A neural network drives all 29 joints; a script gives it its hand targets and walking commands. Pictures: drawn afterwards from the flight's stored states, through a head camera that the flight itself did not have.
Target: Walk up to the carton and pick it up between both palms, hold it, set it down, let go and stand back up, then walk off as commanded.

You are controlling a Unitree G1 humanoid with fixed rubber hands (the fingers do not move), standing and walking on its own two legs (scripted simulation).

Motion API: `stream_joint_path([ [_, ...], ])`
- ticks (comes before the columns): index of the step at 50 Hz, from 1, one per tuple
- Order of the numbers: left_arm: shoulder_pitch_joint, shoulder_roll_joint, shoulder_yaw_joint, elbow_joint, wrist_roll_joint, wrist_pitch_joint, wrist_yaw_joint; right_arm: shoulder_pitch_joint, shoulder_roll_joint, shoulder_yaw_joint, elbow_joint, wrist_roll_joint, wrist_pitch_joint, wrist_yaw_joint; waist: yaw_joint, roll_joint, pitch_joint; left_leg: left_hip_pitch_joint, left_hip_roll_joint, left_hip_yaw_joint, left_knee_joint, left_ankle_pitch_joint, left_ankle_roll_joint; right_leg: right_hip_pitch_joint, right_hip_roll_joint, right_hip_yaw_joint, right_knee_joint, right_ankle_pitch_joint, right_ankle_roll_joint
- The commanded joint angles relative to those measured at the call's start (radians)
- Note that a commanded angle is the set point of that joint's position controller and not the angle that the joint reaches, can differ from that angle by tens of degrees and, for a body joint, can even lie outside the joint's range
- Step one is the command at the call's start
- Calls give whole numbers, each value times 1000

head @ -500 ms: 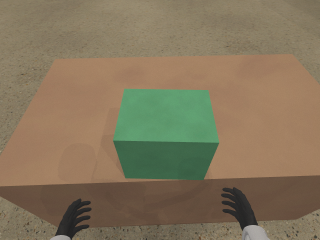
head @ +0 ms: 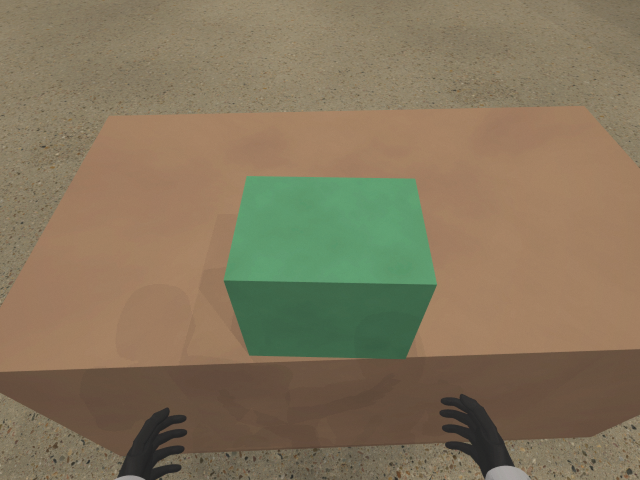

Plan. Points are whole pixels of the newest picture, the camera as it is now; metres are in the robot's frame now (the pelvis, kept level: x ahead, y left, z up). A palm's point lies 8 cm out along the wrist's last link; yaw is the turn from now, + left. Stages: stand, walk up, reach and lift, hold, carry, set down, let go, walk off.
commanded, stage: let go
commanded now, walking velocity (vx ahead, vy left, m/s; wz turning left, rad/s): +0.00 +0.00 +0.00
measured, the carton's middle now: (328, 270) +0.44 -0.02 -0.03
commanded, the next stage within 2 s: stand in 0.34 s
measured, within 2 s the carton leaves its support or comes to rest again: neither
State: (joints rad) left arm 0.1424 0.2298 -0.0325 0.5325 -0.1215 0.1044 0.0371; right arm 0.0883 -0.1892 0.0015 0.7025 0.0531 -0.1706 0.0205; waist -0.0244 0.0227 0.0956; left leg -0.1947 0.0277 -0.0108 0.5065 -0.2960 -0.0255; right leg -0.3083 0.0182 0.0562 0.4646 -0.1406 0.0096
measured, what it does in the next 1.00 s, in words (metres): stands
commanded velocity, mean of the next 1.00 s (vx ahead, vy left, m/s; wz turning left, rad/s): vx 0.00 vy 0.00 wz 0.00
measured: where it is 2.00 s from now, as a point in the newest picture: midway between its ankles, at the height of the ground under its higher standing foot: outside the picture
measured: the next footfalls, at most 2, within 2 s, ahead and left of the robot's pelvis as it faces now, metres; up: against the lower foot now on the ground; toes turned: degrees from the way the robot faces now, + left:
none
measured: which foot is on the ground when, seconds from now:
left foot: down 0.00-1.00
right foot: down 0.00-1.00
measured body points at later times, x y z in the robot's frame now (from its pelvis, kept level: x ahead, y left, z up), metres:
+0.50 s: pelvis +0.00 +0.00 +0.00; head +0.03 -0.01 +0.45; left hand +0.18 +0.24 -0.09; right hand +0.15 -0.25 -0.12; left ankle -0.01 +0.14 -0.74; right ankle +0.07 -0.12 -0.74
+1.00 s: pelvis +0.01 +0.00 +0.00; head +0.01 +0.00 +0.45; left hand +0.13 +0.28 -0.12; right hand +0.10 -0.29 -0.13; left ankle -0.01 +0.14 -0.74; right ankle +0.07 -0.12 -0.74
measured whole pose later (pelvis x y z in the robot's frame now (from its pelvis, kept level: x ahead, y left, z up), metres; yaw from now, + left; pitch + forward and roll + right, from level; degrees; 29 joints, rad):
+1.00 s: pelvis +0.01 +0.00 +0.00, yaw +0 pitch +0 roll +1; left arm 0.14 0.33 -0.03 0.91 0.00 0.00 0.00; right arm 0.10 -0.33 0.00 1.08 0.00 -0.03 0.02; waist -0.02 0.00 0.01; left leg -0.19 0.01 -0.01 0.51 -0.31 -0.03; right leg -0.33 0.00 0.06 0.51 -0.18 0.01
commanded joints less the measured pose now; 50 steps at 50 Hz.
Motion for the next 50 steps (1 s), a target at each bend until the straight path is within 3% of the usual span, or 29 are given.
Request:
stream_joint_path([
  [1,-38,129,52,-155,49,-21,17,-9,-114,-104,-149,-59,-71,1,51,-11,-216,-119,-17,78,-211,98,-6,426,20,-87,-52,23,-37],
  [17,1,91,54,-138,77,-4,18,15,-133,-105,-90,-75,-92,10,50,-23,-209,-96,-28,84,-202,138,-1,400,26,-94,-54,41,-36],
  [18,40,280,134,-4,171,-81,2,79,-314,-123,12,-113,10,-12,62,-103,-370,-36,26,-39,-38,199,-2,275,-114,46,54,186,-47],
  [19,25,306,134,8,175,-110,-12,105,-321,-123,16,-108,48,-18,34,-108,-393,12,38,-48,-59,154,5,246,-119,45,54,151,-44],
  [22,-11,253,103,65,170,-140,-31,96,-316,-110,53,-110,88,-21,26,-59,-274,-58,37,-73,-89,-32,38,146,-105,54,17,-46,-40],
  [25,-5,271,94,117,169,-158,-39,82,-328,-99,101,-105,92,-9,34,-68,-242,-95,39,-89,-101,-70,52,143,-107,67,-1,-87,-42],
  [36,-6,324,77,277,144,-165,-38,51,-376,-77,239,-87,115,-2,21,-48,-292,-23,52,-104,-103,65,55,186,-121,74,2,84,-47],
  [50,-4,342,64,379,135,-161,-29,44,-383,-71,303,-79,127,-11,21,-42,-243,-29,65,-118,-133,66,59,182,-123,82,-20,85,-49],
])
